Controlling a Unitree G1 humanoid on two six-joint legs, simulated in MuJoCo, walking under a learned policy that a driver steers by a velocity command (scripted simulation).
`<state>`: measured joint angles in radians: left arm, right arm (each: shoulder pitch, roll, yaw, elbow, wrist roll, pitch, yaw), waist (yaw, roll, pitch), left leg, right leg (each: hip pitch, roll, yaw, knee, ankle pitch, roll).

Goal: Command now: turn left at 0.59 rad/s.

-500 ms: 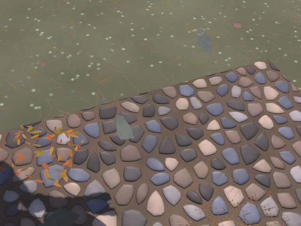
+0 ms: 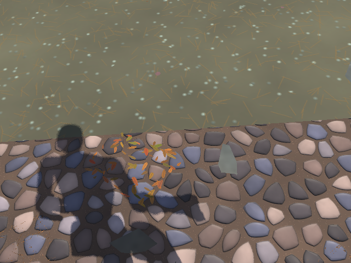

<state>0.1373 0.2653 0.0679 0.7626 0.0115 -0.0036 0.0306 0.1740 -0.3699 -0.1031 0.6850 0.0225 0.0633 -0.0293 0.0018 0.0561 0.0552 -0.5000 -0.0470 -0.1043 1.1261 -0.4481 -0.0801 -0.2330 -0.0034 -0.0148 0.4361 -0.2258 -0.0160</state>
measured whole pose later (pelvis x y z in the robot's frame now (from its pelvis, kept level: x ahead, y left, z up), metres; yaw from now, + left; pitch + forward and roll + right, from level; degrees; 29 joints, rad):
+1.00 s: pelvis +0.04 +0.05 -0.01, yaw +11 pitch +0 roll +0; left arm 0.27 0.26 0.04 0.93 -0.02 -0.05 0.02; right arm 0.25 -0.27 -0.05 0.87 0.02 -0.05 0.00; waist 0.00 0.00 -0.01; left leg -0.23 -0.03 -0.01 0.62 -0.42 0.07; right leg -0.19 -0.02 0.02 0.58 -0.38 0.00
